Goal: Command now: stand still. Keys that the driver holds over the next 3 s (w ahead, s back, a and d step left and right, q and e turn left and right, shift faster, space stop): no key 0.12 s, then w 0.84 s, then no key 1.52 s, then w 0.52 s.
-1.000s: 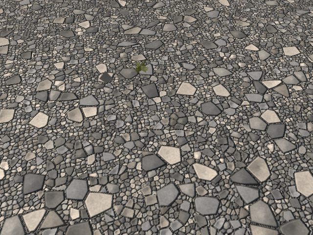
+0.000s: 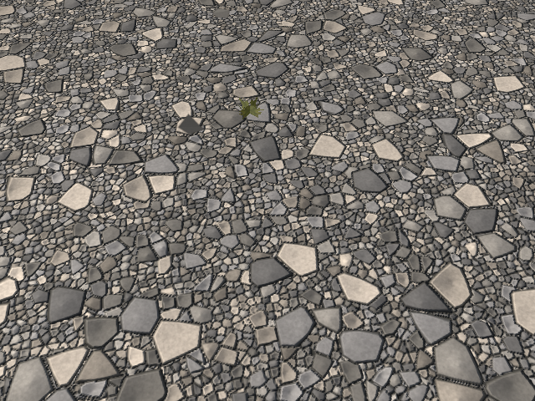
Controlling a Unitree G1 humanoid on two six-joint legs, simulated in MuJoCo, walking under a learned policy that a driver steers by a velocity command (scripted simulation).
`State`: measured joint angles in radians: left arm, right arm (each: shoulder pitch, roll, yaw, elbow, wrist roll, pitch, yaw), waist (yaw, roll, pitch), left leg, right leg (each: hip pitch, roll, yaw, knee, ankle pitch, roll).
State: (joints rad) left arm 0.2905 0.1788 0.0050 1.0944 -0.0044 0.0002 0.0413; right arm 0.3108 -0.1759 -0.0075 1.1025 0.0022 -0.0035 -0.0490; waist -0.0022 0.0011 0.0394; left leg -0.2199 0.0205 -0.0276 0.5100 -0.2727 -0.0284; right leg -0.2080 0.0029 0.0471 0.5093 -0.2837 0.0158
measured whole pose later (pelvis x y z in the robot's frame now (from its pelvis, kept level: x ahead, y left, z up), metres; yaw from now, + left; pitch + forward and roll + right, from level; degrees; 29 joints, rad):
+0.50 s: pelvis +0.08 +0.02 -0.02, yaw +0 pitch +2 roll +0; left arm 0.46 0.19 0.03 1.07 -0.03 -0.09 0.01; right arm 0.38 -0.18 -0.03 1.04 0.04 -0.14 0.01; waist 0.01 -0.04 -0.03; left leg -0.24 -0.04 -0.01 0.70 -0.46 0.07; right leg -0.23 -0.03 0.09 0.70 -0.46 0.01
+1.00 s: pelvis +0.33 -0.01 -0.01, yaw +1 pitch +0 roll -1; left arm 0.16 0.24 0.05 0.89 0.00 -0.10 -0.04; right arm 0.35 -0.24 -0.03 0.96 0.03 -0.10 -0.01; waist -0.01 0.03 0.04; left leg -0.38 0.03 -0.06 1.26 -0.34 0.06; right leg -0.36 0.07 -0.06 0.47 -0.12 -0.07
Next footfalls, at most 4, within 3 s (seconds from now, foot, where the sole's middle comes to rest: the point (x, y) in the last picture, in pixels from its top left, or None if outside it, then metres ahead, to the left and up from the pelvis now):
0.86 right None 0.48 -0.08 -0.77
1.32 left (222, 366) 0.59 0.15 -0.77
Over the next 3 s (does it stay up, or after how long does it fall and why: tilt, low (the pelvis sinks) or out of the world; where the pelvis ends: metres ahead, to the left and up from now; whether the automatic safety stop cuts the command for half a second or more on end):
stays up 0.64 0.07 0.01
